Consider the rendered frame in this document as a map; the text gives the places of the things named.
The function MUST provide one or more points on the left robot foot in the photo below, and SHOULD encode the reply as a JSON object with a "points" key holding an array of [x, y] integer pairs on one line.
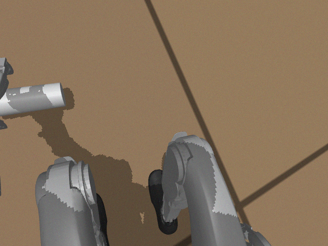
{"points": [[102, 219]]}

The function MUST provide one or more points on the bottle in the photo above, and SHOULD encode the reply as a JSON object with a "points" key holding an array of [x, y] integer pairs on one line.
{"points": [[32, 98]]}

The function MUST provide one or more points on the right robot foot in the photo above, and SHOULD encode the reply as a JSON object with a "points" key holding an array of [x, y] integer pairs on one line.
{"points": [[156, 195]]}

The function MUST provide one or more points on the left robot hand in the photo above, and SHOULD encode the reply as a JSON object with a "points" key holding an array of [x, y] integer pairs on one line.
{"points": [[5, 69]]}

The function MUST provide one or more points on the right robot hand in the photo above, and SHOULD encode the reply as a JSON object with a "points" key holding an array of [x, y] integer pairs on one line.
{"points": [[255, 238]]}

